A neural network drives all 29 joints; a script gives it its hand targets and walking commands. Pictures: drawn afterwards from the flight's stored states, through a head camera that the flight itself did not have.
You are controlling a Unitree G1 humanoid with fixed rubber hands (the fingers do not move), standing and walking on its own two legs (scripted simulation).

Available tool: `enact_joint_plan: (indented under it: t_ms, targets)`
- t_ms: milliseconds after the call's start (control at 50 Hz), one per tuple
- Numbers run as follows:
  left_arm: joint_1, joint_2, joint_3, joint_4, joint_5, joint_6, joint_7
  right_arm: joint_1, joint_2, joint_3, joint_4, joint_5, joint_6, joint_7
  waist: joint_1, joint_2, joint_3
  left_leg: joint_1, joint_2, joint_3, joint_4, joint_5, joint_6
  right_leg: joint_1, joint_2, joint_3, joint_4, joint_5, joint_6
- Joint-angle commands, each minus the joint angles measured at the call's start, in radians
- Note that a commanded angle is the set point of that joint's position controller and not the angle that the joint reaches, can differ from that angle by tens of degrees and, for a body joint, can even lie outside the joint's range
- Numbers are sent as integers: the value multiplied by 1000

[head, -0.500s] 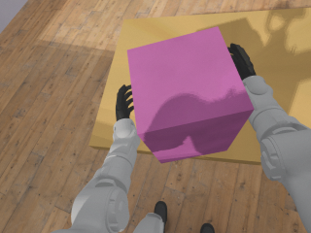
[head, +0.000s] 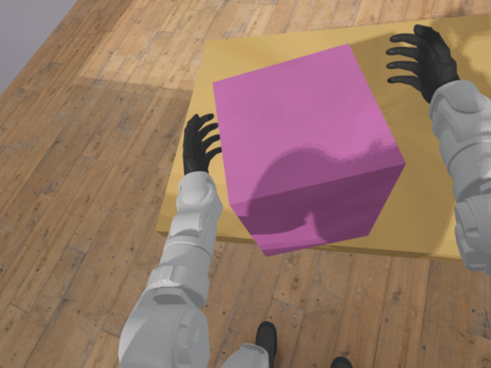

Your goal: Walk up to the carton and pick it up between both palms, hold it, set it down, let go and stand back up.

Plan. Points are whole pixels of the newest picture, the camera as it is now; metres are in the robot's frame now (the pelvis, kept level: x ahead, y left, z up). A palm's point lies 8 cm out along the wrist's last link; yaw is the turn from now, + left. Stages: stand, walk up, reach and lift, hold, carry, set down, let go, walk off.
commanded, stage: set down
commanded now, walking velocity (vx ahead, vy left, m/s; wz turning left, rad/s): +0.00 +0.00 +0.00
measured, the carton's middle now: (300, 168) +0.45 +0.06 -0.04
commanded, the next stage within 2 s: none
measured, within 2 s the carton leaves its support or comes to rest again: neither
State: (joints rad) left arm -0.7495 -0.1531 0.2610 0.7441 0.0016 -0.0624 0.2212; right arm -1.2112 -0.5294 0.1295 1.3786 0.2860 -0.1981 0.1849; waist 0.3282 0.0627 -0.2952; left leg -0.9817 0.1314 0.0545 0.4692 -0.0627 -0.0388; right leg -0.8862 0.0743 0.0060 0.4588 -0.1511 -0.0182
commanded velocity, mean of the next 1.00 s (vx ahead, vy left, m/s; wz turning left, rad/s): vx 0.00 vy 0.00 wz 0.00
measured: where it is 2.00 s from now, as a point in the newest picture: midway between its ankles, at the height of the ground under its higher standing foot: outside the picture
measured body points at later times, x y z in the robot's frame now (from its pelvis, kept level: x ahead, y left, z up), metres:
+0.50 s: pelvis -0.01 -0.01 +0.01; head +0.09 -0.01 +0.45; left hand +0.39 +0.25 +0.10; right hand +0.55 -0.11 +0.15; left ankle +0.05 +0.15 -0.72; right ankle +0.00 -0.11 -0.72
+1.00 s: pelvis -0.02 -0.01 +0.01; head +0.08 -0.03 +0.45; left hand +0.36 +0.23 +0.10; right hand +0.52 -0.15 +0.11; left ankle +0.05 +0.15 -0.72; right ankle +0.00 -0.11 -0.72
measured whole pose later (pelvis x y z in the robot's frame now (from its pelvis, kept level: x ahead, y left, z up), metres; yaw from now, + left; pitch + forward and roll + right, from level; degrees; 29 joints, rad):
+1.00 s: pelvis -0.02 -0.01 +0.01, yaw +3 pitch +19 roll -2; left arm -0.66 -0.07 0.19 0.48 -0.07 0.30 0.28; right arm -1.03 -0.57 0.14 1.17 0.36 0.01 0.24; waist 0.24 0.07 -0.17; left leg -0.72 0.11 0.02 0.43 -0.05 -0.05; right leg -0.62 0.06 -0.03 0.46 -0.17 -0.03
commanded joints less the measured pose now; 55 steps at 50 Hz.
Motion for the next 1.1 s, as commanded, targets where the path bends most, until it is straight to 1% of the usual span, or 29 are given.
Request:
enact_joint_plan:
  t_ms: [0, 60, 120, 140, 180, 220, 240, 280, 340, 360, 380, 400, 480, 520, 560, 580, 620, 660, 700, 740, 820, 840, 880, 900, 960, 1000, 1020, 1040, 1080]
  targets:
    - [-391, 190, 5, -255, -7, 61, 42, -513, -125, -20, -224, 33, 35, 3, -34, -390, -787, 476, -110, 63, 36, 262, 11, 620, 55, -23, 48, 440, 43]
    - [-438, 191, -26, -248, -40, 118, 58, -524, -127, -33, -225, 30, 88, 5, -39, -368, -742, 512, -110, 60, 25, 186, 10, 564, 57, -23, 12, 306, 13]
    - [-485, 195, -58, -230, -74, 169, 68, -532, -135, -53, -205, 20, 133, 12, -47, -332, -687, 550, -108, 53, 13, 125, 6, 509, 53, -26, -23, 194, -11]
    - [-487, 223, -94, -183, -116, 178, 71, -521, -136, -52, -149, 23, 144, 22, -79, -310, -615, 554, -95, 47, 23, 110, 17, 461, 45, -27, -16, 137, 8]
    - [-491, 213, -127, -144, -134, 192, 70, -508, -130, -40, -86, 30, 155, 38, -83, -283, -570, 578, -91, 36, 28, 109, 18, 422, 42, -29, -31, 80, -3]
    - [-499, 223, -133, -147, -130, 207, 72, -492, -137, -33, -60, 41, 156, 45, -84, -250, -568, 599, -92, 29, 36, 147, 9, 428, 39, -28, -37, 95, -8]
    - [-502, 233, -129, -165, -127, 214, 74, -496, -144, -27, -76, 48, 154, 46, -78, -239, -587, 602, -95, 27, 42, 170, 4, 442, 38, -28, -32, 110, -7]
    - [-507, 249, -125, -181, -118, 232, 76, -499, -157, -19, -77, 59, 153, 44, -77, -213, -591, 606, -99, 23, 48, 212, -4, 465, 37, -30, -25, 162, 0]
    - [-516, 258, -123, -257, -102, 260, 83, -497, -184, -16, -103, 82, 149, 44, -76, -154, -621, 646, -103, 16, 59, 294, -24, 487, 40, -38, -17, 241, 3]
    - [-517, 261, -120, -288, -96, 270, 87, -495, -191, -16, -123, 87, 149, 44, -73, -142, -641, 664, -105, 15, 64, 320, -29, 495, 41, -41, -15, 262, 5]
    - [-519, 257, -124, -321, -93, 280, 90, -492, -199, -20, -138, 93, 149, 44, -78, -124, -655, 680, -105, 13, 67, 336, -34, 499, 42, -44, -15, 280, 5]
    - [-514, 256, -121, -346, -89, 291, 93, -490, -205, -20, -155, 96, 150, 43, -76, -121, -663, 692, -104, 11, 70, 350, -36, 501, 43, -46, -13, 292, 6]
    - [-484, 238, -135, -434, -91, 336, 96, -460, -227, -33, -198, 101, 171, 47, -99, -122, -675, 734, -102, -3, 68, 364, -36, 499, 45, -50, -18, 310, 7]
    - [-465, 232, -132, -450, -92, 360, 93, -447, -229, -32, -209, 99, 191, 49, -108, -149, -648, 728, -103, -7, 58, 338, -27, 508, 42, -45, -23, 302, 10]
    - [-451, 237, -121, -453, -102, 371, 88, -447, -227, -36, -244, 90, 206, 52, -109, -192, -634, 694, -108, -5, 45, 295, -14, 531, 35, -37, -22, 300, 19]
    - [-450, 236, -121, -445, -106, 376, 86, -446, -225, -39, -247, 86, 213, 54, -115, -208, -623, 675, -109, -5, 38, 272, -8, 545, 32, -34, -21, 297, 22]
    - [-425, 236, -109, -437, -108, 380, 81, -435, -221, -37, -269, 81, 221, 57, -110, -244, -604, 643, -112, -3, 27, 243, 1, 578, 27, -24, -17, 303, 28]
    - [-407, 237, -95, -428, -106, 380, 73, -418, -209, -32, -288, 76, 224, 57, -111, -274, -588, 612, -118, 1, 18, 226, 10, 620, 20, -13, -11, 330, 37]
    - [-379, 234, -79, -433, -99, 373, 65, -400, -202, -29, -313, 73, 217, 55, -111, -298, -587, 581, -123, 6, 12, 225, 14, 674, 13, -4, -1, 385, 47]
    - [-352, 232, -68, -441, -91, 357, 58, -377, -196, -25, -345, 73, 200, 53, -111, -311, -590, 558, -127, 8, 7, 230, 16, 717, 7, 2, 12, 440, 57]
    - [-296, 218, -55, -456, -66, 332, 50, -331, -194, -20, -373, 77, 167, 51, -113, -310, -574, 542, -129, 7, 2, 242, 16, 758, 1, 10, 28, 508, 62]
    - [-289, 212, -59, -460, -61, 328, 51, -322, -201, -29, -373, 75, 159, 52, -120, -299, -566, 551, -127, 5, -1, 237, 14, 749, 2, 8, 29, 494, 60]
    - [-282, 207, -63, -477, -60, 320, 55, -314, -207, -35, -387, 73, 146, 53, -122, -298, -567, 572, -123, 3, 5, 235, 15, 718, 5, 8, 24, 452, 52]
    - [-283, 203, -67, -486, -61, 318, 58, -310, -208, -34, -394, 77, 141, 54, -120, -289, -567, 580, -122, 2, 8, 231, 15, 705, 5, 8, 21, 429, 46]
    - [-321, 214, -71, -486, -70, 317, 75, -333, -209, -35, -399, 82, 147, 59, -108, -290, -549, 564, -118, 4, 7, 165, 20, 660, 4, 14, 12, 296, 34]
    - [-302, 191, -95, -496, -76, 322, 85, -294, -210, -40, -372, 84, 155, 68, -117, -265, -537, 599, -110, -2, 6, 149, 17, 611, 12, 8, 0, 216, 17]
    - [-304, 193, -97, -503, -84, 324, 88, -295, -207, -31, -378, 91, 158, 70, -110, -270, -545, 607, -109, -1, 15, 149, 20, 597, 13, 10, -3, 198, 14]
    - [-279, 183, -104, -511, -84, 327, 91, -266, -208, -25, -379, 98, 159, 74, -109, -261, -547, 625, -108, -4, 20, 159, 17, 591, 16, 9, -5, 195, 9]
    - [-238, 159, -125, -545, -79, 335, 91, -215, -220, -32, -359, 102, 157, 78, -129, -235, -555, 675, -104, -14, 33, 198, 11, 568, 26, 0, -3, 214, 0]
